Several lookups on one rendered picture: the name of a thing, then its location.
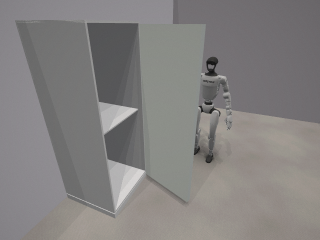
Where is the fridge door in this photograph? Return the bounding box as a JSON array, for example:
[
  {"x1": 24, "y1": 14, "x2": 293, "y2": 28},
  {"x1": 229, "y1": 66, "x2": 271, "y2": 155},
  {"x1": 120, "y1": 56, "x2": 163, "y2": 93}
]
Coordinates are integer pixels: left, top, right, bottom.
[{"x1": 139, "y1": 24, "x2": 206, "y2": 202}]

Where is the humanoid robot torso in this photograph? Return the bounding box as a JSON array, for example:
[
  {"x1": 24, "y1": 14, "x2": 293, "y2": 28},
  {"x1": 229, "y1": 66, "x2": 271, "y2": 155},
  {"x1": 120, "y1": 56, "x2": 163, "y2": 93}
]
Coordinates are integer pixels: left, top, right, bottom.
[{"x1": 201, "y1": 72, "x2": 220, "y2": 114}]

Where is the robot right thigh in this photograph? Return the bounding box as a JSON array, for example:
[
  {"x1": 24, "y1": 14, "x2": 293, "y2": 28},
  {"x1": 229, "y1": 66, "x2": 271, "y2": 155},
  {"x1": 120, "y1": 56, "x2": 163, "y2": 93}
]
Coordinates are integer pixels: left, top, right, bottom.
[{"x1": 196, "y1": 105, "x2": 202, "y2": 135}]

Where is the left robot forearm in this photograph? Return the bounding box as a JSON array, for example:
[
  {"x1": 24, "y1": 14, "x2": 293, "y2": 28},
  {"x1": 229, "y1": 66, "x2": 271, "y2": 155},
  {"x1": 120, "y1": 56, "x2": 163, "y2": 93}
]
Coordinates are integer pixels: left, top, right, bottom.
[{"x1": 225, "y1": 93, "x2": 232, "y2": 116}]

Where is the left robot hand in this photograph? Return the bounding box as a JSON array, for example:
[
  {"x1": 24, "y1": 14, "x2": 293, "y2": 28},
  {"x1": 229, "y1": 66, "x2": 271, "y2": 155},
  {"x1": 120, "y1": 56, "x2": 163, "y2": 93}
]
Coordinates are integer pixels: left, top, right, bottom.
[{"x1": 224, "y1": 115, "x2": 233, "y2": 130}]

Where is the left robot upper arm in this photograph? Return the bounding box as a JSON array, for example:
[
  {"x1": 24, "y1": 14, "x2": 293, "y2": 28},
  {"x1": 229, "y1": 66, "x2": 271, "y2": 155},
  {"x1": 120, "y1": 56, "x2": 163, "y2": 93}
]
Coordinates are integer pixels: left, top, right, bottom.
[{"x1": 218, "y1": 75, "x2": 229, "y2": 99}]

